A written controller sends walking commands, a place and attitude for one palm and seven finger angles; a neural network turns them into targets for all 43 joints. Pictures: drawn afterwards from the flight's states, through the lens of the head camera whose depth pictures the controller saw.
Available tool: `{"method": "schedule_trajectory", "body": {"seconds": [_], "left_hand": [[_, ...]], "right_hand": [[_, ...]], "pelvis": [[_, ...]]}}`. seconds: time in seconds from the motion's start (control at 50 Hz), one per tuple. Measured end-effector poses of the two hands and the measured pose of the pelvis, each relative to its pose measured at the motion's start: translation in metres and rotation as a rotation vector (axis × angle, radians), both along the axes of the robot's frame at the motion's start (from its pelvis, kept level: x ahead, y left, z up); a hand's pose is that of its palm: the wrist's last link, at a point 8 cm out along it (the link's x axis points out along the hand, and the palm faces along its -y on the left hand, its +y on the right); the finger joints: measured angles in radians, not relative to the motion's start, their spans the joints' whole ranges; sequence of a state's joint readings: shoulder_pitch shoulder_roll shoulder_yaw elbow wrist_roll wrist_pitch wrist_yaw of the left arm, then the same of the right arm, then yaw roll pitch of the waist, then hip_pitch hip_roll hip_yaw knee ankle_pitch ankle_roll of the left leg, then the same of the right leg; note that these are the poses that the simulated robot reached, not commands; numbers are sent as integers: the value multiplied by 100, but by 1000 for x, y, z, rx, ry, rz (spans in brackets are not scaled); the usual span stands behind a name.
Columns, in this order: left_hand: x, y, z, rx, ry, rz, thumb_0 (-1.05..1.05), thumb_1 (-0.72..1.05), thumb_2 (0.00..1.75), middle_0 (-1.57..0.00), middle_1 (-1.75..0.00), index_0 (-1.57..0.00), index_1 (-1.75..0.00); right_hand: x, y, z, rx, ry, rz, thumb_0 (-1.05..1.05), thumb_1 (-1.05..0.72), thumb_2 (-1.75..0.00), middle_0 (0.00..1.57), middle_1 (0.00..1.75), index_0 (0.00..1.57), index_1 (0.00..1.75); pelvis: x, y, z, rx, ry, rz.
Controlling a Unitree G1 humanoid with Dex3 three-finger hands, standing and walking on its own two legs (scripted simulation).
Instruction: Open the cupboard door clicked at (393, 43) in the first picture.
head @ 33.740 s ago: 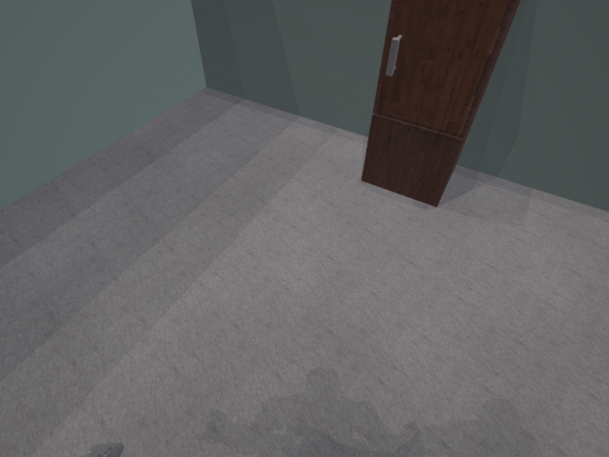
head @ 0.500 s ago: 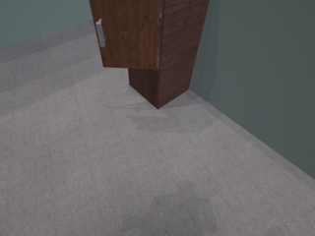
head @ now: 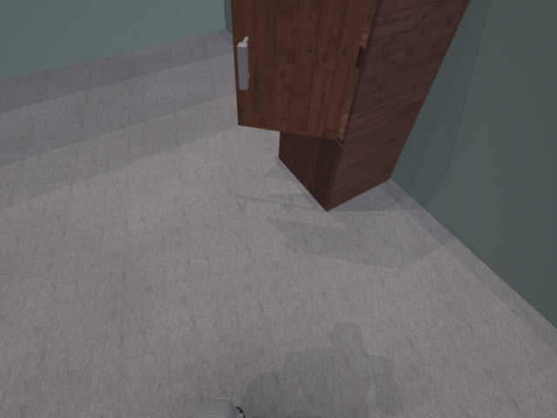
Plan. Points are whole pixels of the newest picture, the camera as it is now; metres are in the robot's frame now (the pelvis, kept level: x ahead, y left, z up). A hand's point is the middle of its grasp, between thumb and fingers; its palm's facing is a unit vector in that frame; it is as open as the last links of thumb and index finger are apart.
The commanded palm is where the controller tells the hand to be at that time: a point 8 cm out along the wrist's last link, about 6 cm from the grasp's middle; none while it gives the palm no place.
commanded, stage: take the last steps up to it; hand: left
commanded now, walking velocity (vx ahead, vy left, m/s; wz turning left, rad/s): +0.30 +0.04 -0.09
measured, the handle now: (245, 63) +1.03 +0.20 -0.07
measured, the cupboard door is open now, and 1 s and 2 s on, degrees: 47 47 47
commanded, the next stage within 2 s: come to a stop and stand still in 1.08 s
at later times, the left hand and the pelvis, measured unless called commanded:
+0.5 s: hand (197, 321) +0.28 +0.17 -0.13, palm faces -0.02 -0.98 -0.21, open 7.4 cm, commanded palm none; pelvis +0.16 +0.00 +0.01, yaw -3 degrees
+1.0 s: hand (181, 286) +0.35 +0.22 -0.16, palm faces +0.01 -0.99 -0.14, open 7.4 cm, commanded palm none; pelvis +0.34 +0.05 +0.02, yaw -4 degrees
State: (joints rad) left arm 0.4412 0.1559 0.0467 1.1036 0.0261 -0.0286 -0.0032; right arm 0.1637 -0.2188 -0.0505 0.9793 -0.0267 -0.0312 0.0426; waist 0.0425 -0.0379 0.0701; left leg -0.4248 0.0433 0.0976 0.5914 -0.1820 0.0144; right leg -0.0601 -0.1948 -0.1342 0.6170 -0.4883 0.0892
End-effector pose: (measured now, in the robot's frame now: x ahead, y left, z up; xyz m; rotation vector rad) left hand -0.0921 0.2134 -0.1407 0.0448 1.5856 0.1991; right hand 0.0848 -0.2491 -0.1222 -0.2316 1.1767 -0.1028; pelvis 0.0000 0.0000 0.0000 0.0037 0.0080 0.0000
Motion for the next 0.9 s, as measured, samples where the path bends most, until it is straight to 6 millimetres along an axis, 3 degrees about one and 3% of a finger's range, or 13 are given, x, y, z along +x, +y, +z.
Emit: {"method": "schedule_trajectory", "body": {"seconds": [0.04,0.08,0.12,0.2,0.32,0.42,0.48,0.54,0.66,0.76,0.84,0.9], "left_hand": [[20,15,-5,7,9,-14,1,90,90,-21,-30,-20,-30],[52,28,-4,22,-30,-41,1,90,90,-21,-30,-20,-30],[93,39,1,36,-101,-71,1,91,90,-20,-30,-20,-30],[182,48,17,57,-276,-127,1,91,90,-20,-29,-19,-30],[297,36,42,69,-480,-199,0,91,90,-20,-29,-19,-30],[358,16,43,80,-553,-243,0,91,90,-20,-29,-19,-30],[364,7,39,75,-537,-227,0,91,90,-20,-30,-20,-30],[348,4,36,64,-454,-184,0,91,90,-20,-30,-20,-30],[315,24,31,73,-260,-110,-1,95,90,-21,-30,-20,-30],[298,35,18,28,-114,-50,0,93,90,-20,-30,-20,-30],[307,48,1,-8,-25,-36,0,92,90,-20,-30,-20,-30],[343,56,0,-13,-36,-72,1,91,90,-20,-30,-20,-30]], "right_hand": [[15,16,0,1,-29,-6,0,-91,-90,20,30,20,29],[21,30,3,13,-38,-21,0,-91,-90,20,30,20,29],[22,38,7,22,-39,-55,0,-92,-90,20,30,20,30],[18,37,12,14,-14,-105,-2,-95,-90,20,30,20,30],[-1,37,1,53,120,-161,-1,-93,-90,20,30,20,30],[-4,31,-18,94,228,-209,0,-92,-90,20,30,20,30],[11,26,-18,101,270,-208,0,-91,-90,20,30,20,30],[45,20,-8,88,248,-198,1,-91,-90,20,30,20,29],[136,19,10,65,140,-148,1,-91,-90,20,30,19,29],[220,35,14,41,52,-80,0,-91,-90,19,30,19,29],[276,53,8,8,-36,-58,0,-91,-90,20,30,20,29],[291,65,12,8,-50,-77,0,-91,-90,20,30,20,29]], "pelvis": [[11,7,-1,6,-11,-9],[22,12,3,8,-16,-25],[32,16,9,10,-19,-36],[55,22,19,18,-24,-48],[94,19,22,33,-30,-53],[134,2,11,42,-30,-60],[152,-3,11,17,-37,-47],[171,-4,20,10,-34,-43],[213,1,29,3,-13,-34],[255,20,24,-10,-11,-31],[290,42,8,-15,-13,-46],[309,48,11,-5,-17,-61]]}}
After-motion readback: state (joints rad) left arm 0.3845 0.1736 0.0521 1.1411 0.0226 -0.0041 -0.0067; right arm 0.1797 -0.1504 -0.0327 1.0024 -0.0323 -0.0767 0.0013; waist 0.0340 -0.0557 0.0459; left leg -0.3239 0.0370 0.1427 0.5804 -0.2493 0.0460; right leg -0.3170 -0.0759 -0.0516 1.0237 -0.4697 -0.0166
